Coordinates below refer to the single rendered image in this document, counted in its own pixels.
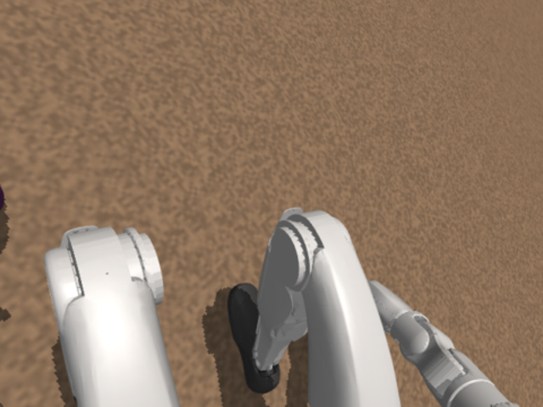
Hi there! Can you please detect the right robot foot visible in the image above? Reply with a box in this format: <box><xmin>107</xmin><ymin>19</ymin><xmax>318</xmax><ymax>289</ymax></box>
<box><xmin>227</xmin><ymin>283</ymin><xmax>280</xmax><ymax>393</ymax></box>

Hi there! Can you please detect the right robot arm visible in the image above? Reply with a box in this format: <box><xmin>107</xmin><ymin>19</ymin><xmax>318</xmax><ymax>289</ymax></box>
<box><xmin>390</xmin><ymin>311</ymin><xmax>520</xmax><ymax>407</ymax></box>

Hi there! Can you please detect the right robot hand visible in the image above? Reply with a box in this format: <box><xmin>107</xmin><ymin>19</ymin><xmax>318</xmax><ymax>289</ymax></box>
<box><xmin>368</xmin><ymin>280</ymin><xmax>413</xmax><ymax>333</ymax></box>

